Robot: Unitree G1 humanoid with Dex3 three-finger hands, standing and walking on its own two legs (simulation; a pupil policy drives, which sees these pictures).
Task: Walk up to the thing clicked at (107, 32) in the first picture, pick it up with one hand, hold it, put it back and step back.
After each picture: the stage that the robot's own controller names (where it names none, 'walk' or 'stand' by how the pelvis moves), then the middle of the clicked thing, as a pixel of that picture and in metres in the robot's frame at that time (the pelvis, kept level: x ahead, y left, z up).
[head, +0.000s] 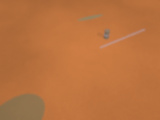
stand; (106, 34) +1.54 -0.25 -0.72
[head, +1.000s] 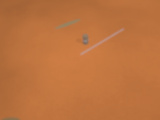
walk; (85, 39) +1.43 +0.12 -0.70
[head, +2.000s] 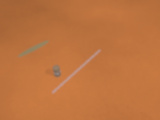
walk; (56, 71) +0.91 +0.33 -0.71
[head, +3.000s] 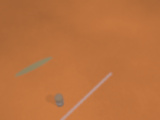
walk; (59, 100) +0.58 +0.23 -0.69
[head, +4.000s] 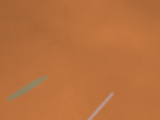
stand; out of the picture +0.36 +0.24 -0.69
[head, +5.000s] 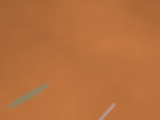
stand; out of the picture +0.32 +0.21 -0.72
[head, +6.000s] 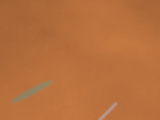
stand; out of the picture +0.34 +0.20 -0.72
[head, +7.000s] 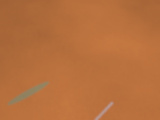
stand; out of the picture +0.35 +0.23 -0.73
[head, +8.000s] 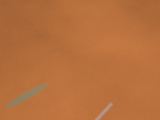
stand; out of the picture +0.34 +0.23 -0.73
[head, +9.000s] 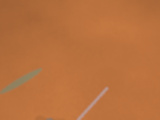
go down; out of the picture +0.34 +0.24 -0.71
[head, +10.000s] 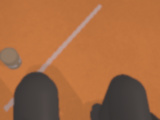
go down; (11, 59) +0.40 +0.28 -0.28
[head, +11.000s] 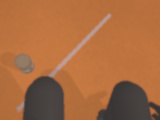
close in; (25, 64) +0.40 +0.28 -0.30
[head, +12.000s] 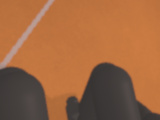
close in; out of the picture +0.38 +0.31 -0.21
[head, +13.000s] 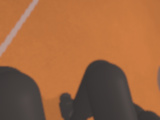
close; out of the picture +0.37 +0.32 -0.22
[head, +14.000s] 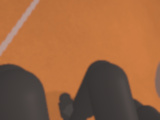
lift; out of the picture +0.36 +0.31 -0.22
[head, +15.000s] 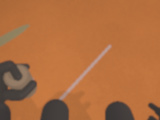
lift; (22, 82) +0.32 +0.21 -0.02
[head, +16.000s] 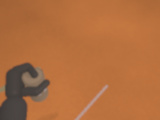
hold; (36, 85) +0.33 +0.18 -0.01
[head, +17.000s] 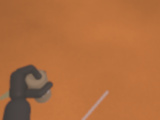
hold; (39, 87) +0.33 +0.17 +0.00
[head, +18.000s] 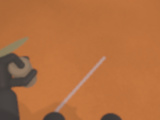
crouch; (24, 73) +0.37 +0.22 -0.06
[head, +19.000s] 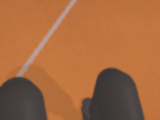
lower; out of the picture +0.43 +0.32 -0.14
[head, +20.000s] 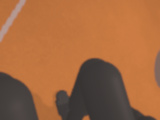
lower; out of the picture +0.39 +0.33 -0.22
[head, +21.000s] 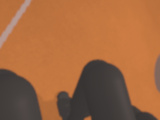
lower; out of the picture +0.38 +0.33 -0.22
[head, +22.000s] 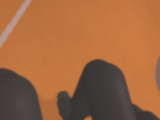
lower; out of the picture +0.38 +0.33 -0.22
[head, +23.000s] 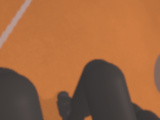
lower; out of the picture +0.38 +0.33 -0.22
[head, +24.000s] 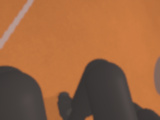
withdraw; out of the picture +0.37 +0.32 -0.22
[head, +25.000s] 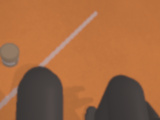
stand; (10, 56) +0.40 +0.28 -0.26
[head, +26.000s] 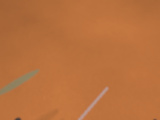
stand; out of the picture +0.35 +0.23 -0.63
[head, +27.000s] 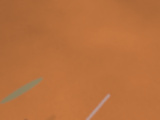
stand; out of the picture +0.36 +0.24 -0.67
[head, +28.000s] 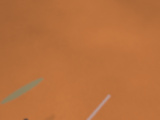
stand; out of the picture +0.35 +0.23 -0.67
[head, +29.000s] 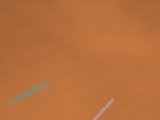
stand; out of the picture +0.38 +0.23 -0.72
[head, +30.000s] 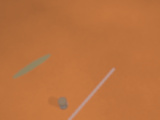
walk; (63, 103) +0.47 +0.19 -0.70
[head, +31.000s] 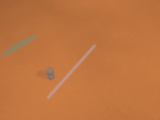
walk; (50, 73) +0.73 +0.27 -0.70
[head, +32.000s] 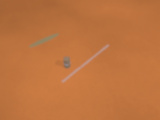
stand; (67, 62) +1.01 +0.23 -0.70
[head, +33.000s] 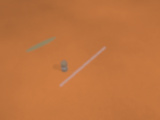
stand; (64, 66) +1.00 +0.23 -0.72
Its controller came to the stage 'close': yes
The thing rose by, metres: 0.72
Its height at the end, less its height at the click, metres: +0.00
